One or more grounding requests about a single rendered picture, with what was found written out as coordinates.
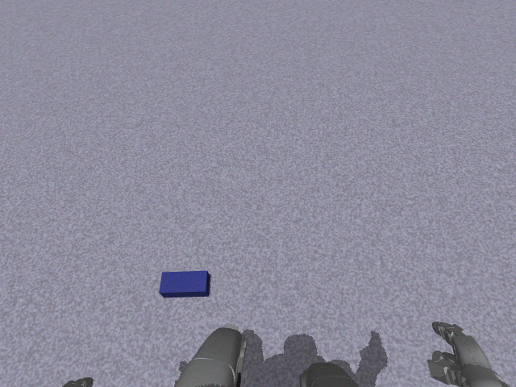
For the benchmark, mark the right robot hand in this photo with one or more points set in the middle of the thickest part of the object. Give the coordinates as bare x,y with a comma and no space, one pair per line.
446,367

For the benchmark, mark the carton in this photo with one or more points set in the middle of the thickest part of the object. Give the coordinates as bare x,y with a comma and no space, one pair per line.
185,284

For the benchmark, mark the right robot arm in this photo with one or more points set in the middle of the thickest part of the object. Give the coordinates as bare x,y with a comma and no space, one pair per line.
480,376

